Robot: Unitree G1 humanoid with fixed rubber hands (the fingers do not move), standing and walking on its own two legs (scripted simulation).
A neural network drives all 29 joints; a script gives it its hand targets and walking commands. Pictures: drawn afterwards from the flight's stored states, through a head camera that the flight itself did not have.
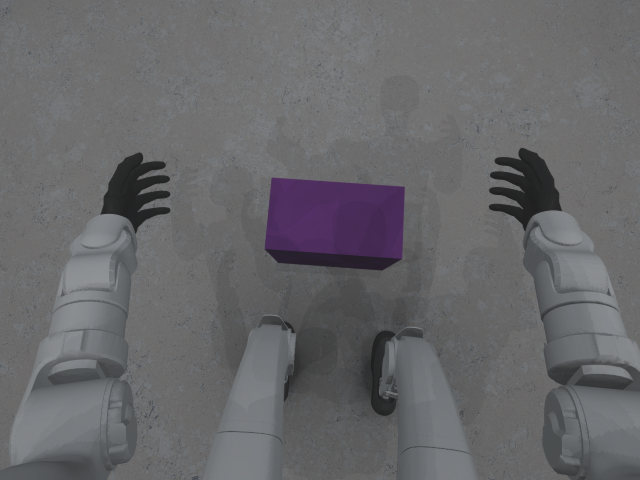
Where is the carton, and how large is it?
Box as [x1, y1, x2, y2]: [265, 178, 404, 269]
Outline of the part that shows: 272,178 265,249 278,262 383,269 401,258 404,187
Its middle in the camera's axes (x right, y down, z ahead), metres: +0.03 -0.02 +0.93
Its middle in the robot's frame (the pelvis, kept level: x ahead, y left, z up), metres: +0.47 +0.02 -0.54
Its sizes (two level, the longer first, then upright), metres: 0.283 0.154 0.263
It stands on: the floor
